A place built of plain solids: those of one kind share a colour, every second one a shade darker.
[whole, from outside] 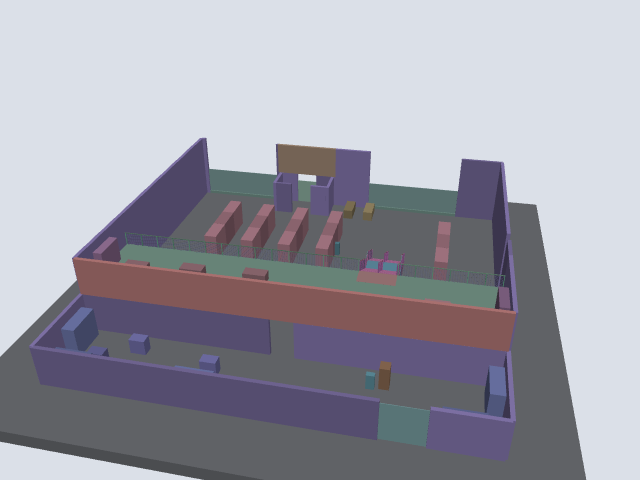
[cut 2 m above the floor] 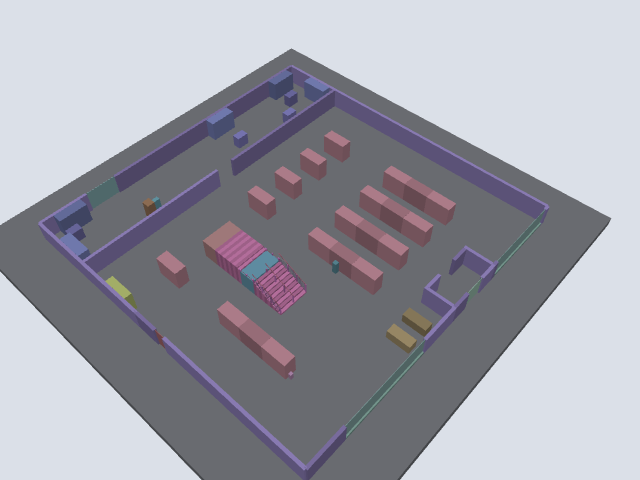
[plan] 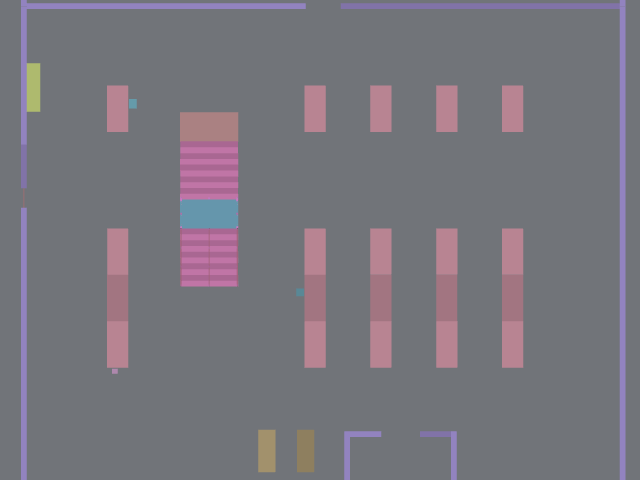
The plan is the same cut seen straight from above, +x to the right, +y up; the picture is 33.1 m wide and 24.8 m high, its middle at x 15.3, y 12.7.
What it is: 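A store; runs of fixtures between aisles, tills by the way out, a stock room at the back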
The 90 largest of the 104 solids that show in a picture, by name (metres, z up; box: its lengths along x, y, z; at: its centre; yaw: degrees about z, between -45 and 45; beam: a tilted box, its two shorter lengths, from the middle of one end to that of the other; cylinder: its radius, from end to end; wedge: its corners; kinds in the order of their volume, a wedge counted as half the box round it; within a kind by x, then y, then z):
{
 "wall_1": {"box": [0.3, 14.37, 6.33], "at": [0.0, 7.19, 3.12]},
 "wall_2": {"box": [0.3, 2.56, 6.33], "at": [0.0, 16.65, 3.12]},
 "wall_3": {"box": [0.3, 7.15, 3.26], "at": [0.0, 21.21, 1.58]},
 "wall_4": {"box": [0.3, 7.15, 3.07], "at": [0.0, 21.21, 4.75]},
 "wall_5": {"box": [0.3, 6.32, 3.26], "at": [0.0, 27.94, 1.58]},
 "wall_6": {"box": [3.85, 0.3, 6.33], "at": [1.93, 0.0, 3.12]},
 "wall_7": {"box": [4.69, 0.3, 3.26], "at": [2.34, 31.1, 1.58]},
 "wall_8": {"box": [14.42, 0.3, 3.26], "at": [7.36, 24.78, 1.58]},
 "wall_9": {"box": [3.85, 0.3, 6.33], "at": [14.78, 0.0, 3.12]},
 "wall_10": {"box": [0.3, 2.67, 3.26], "at": [16.71, 1.49, 1.58]},
 "wall_11": {"box": [1.75, 0.3, 3.26], "at": [17.58, 0.0, 1.58]},
 "wall_12": {"box": [1.6, 0.3, 3.26], "at": [17.66, 2.67, 1.58]},
 "wall_13": {"box": [23.25, 0.3, 3.26], "at": [19.31, 31.1, 1.58]},
 "wall_14": {"box": [1.6, 0.3, 3.26], "at": [21.26, 2.67, 1.58]},
 "wall_15": {"box": [1.75, 0.3, 3.26], "at": [21.34, 0.0, 1.58]},
 "wall_16": {"box": [0.3, 2.67, 3.26], "at": [22.21, 1.49, 1.58]},
 "wall_17": {"box": [0.5, 0.3, 6.33], "at": [22.46, 0.0, 3.12]},
 "wall_18": {"box": [14.42, 0.3, 3.26], "at": [23.58, 24.78, 1.58]},
 "wall_19": {"box": [0.5, 0.3, 6.33], "at": [30.69, 0.0, 3.12]},
 "wall_20": {"box": [0.3, 17.93, 6.33], "at": [30.94, 8.97, 3.12]},
 "wall_21": {"box": [0.3, 7.15, 3.26], "at": [30.94, 21.21, 1.58]},
 "wall_22": {"box": [0.3, 7.15, 3.07], "at": [30.94, 21.21, 4.75]},
 "wall_23": {"box": [0.3, 6.32, 3.26], "at": [30.94, 27.94, 1.58]},
 "run_bay_1": {"box": [1.1, 2.4, 2.45], "at": [4.85, 7.3, 1.18]},
 "run_bay_2": {"box": [1.1, 2.4, 2.45], "at": [4.85, 9.7, 1.18]},
 "run_bay_3": {"box": [1.1, 2.4, 2.45], "at": [4.85, 12.1, 1.18]},
 "run_bay_4": {"box": [1.1, 2.4, 2.45], "at": [4.85, 19.48, 1.18]},
 "run_bay_5": {"box": [1.1, 2.4, 2.45], "at": [15.05, 7.3, 1.18]},
 "run_bay_6": {"box": [1.1, 2.4, 2.45], "at": [15.05, 9.7, 1.18]},
 "run_bay_7": {"box": [1.1, 2.4, 2.45], "at": [15.05, 12.1, 1.18]},
 "run_bay_8": {"box": [1.1, 2.4, 2.45], "at": [15.05, 19.48, 1.18]},
 "run_bay_9": {"box": [1.1, 2.4, 2.45], "at": [18.45, 7.3, 1.18]},
 "run_bay_10": {"box": [1.1, 2.4, 2.45], "at": [18.45, 9.7, 1.18]},
 "run_bay_11": {"box": [1.1, 2.4, 2.45], "at": [18.45, 12.1, 1.18]},
 "run_bay_12": {"box": [1.1, 2.4, 2.45], "at": [18.45, 19.48, 1.18]},
 "run_bay_13": {"box": [1.1, 2.4, 2.45], "at": [21.85, 7.3, 1.18]},
 "run_bay_14": {"box": [1.1, 2.4, 2.45], "at": [21.85, 9.7, 1.18]},
 "run_bay_15": {"box": [1.1, 2.4, 2.45], "at": [21.85, 12.1, 1.18]},
 "run_bay_16": {"box": [1.1, 2.4, 2.45], "at": [21.85, 19.48, 1.18]},
 "run_bay_17": {"box": [1.1, 2.4, 2.45], "at": [25.25, 7.3, 1.18]},
 "run_bay_18": {"box": [1.1, 2.4, 2.45], "at": [25.25, 9.7, 1.18]},
 "run_bay_19": {"box": [1.1, 2.4, 2.45], "at": [25.25, 12.1, 1.18]},
 "run_bay_20": {"box": [1.1, 2.4, 2.45], "at": [25.25, 19.48, 1.18]},
 "floor_slab_1": {"box": [7.93, 6.85, 0.3], "at": [4.12, 21.21, 3.36]},
 "floor_slab_2": {"box": [3.0, 5.34, 0.3], "at": [9.57, 21.96, 3.36]},
 "floor_slab_3": {"box": [19.72, 6.85, 0.3], "at": [20.92, 21.21, 3.36]},
 "stair_tread_slab_1": {"box": [3.0, 0.32, 0.69], "at": [9.57, 11.35, 0.3]},
 "stair_tread_slab_2": {"box": [3.0, 0.32, 0.85], "at": [9.57, 11.65, 0.38]},
 "stair_tread_slab_3": {"box": [3.0, 0.32, 1.01], "at": [9.57, 11.95, 0.45]},
 "stair_tread_slab_4": {"box": [3.0, 0.32, 1.17], "at": [9.57, 12.25, 0.53]},
 "stair_tread_slab_5": {"box": [3.0, 0.32, 1.33], "at": [9.57, 12.55, 0.61]},
 "stair_tread_slab_6": {"box": [3.0, 0.32, 1.49], "at": [9.57, 12.85, 0.69]},
 "stair_tread_slab_7": {"box": [3.0, 0.32, 1.65], "at": [9.57, 13.15, 0.77]},
 "stair_tread_slab_8": {"box": [3.0, 0.32, 1.97], "at": [9.57, 14.95, 0.93]},
 "stair_tread_slab_9": {"box": [3.0, 0.32, 2.13], "at": [9.57, 15.25, 1.01]},
 "stair_tread_slab_10": {"box": [3.0, 0.32, 2.29], "at": [9.57, 15.55, 1.09]},
 "stair_tread_slab_11": {"box": [3.0, 0.32, 2.45], "at": [9.57, 15.84, 1.17]},
 "stair_tread_slab_12": {"box": [3.0, 0.32, 2.61], "at": [9.57, 16.14, 1.25]},
 "stair_tread_slab_13": {"box": [3.0, 0.32, 2.77], "at": [9.57, 16.45, 1.33]},
 "stair_tread_slab_14": {"box": [3.0, 0.32, 2.92], "at": [9.57, 16.74, 1.41]},
 "stair_tread_slab_15": {"box": [3.0, 0.32, 3.08], "at": [9.57, 17.05, 1.49]},
 "stair_tread_slab_16": {"box": [3.0, 0.32, 3.24], "at": [9.57, 17.35, 1.57]},
 "stair_tread_slab_17": {"box": [3.0, 0.32, 3.4], "at": [9.57, 17.65, 1.65]},
 "stockrack_1": {"box": [1.0, 2.7, 2.45], "at": [0.65, 26.93, 1.18]},
 "stockrack_2": {"box": [2.7, 1.0, 2.45], "at": [2.62, 30.45, 1.18]},
 "stockrack_3": {"box": [2.7, 1.0, 2.45], "at": [19.94, 30.45, 1.18]},
 "stockrack_4": {"box": [2.7, 1.0, 2.45], "at": [28.63, 30.45, 1.18]},
 "stockrack_5": {"box": [1.0, 2.7, 2.45], "at": [30.29, 26.77, 1.18]},
 "wall_back_1": {"box": [30.94, 0.3, 3.07], "at": [15.47, 24.78, 4.75]},
 "stair_landing_top_slab_1": {"box": [3.0, 1.52, 3.56], "at": [9.57, 18.54, 1.73]},
 "stair_landing_slab_1": {"box": [3.0, 1.52, 1.81], "at": [9.57, 14.05, 0.85]},
 "mshelf_1": {"box": [0.7, 2.5, 2.05], "at": [0.5, 22.05, 4.49]},
 "mshelf_2": {"box": [0.7, 2.5, 2.05], "at": [30.44, 21.43, 4.49]},
 "wall_front_1": {"box": [6.11, 0.3, 3.07], "at": [19.46, 0.0, 4.75]},
 "mtable_1": {"box": [1.8, 0.9, 0.85], "at": [4.87, 22.04, 3.89]},
 "mtable_2": {"box": [1.8, 0.9, 0.85], "at": [18.56, 20.84, 3.89]},
 "mtable_3": {"box": [1.8, 0.9, 0.85], "at": [23.49, 21.17, 3.89]},
 "mtable_4": {"box": [1.8, 0.9, 0.85], "at": [27.91, 21.68, 3.89]},
 "stockpallet_1": {"box": [1.2, 0.8, 1.25], "at": [1.79, 29.1, 0.57]},
 "stockpallet_2": {"box": [1.2, 0.8, 1.25], "at": [19.96, 27.58, 0.57]},
 "stockpallet_3": {"box": [1.2, 0.8, 1.25], "at": [25.81, 26.49, 0.57]},
 "stockpallet_4": {"box": [1.2, 0.8, 1.25], "at": [28.03, 28.43, 0.57]},
 "till_body_1": {"box": [0.9, 2.2, 0.95], "at": [12.56, 1.8, 0.42]},
 "till_body_2": {"box": [0.9, 2.2, 0.95], "at": [14.56, 1.8, 0.42]},
 "wallshelf_1": {"box": [0.7, 2.5, 2.05], "at": [0.5, 20.58, 0.97]},
 "wall_sill_front_1": {"box": [9.0, 0.3, 0.35], "at": [8.35, 0.0, 0.12]},
 "wall_sill_front_2": {"box": [7.72, 0.3, 0.35], "at": [26.57, 0.0, 0.12]},
 "front_pane_1": {"box": [9.0, 0.04, 2.5], "at": [8.35, 0.0, 1.55]},
 "front_pane_2": {"box": [7.72, 0.04, 2.5], "at": [26.57, 0.0, 1.55]},
 "clutter_roll_cage_body_1": {"box": [0.72, 0.8, 1.85], "at": [7.85, 26.36, 0.88]}
}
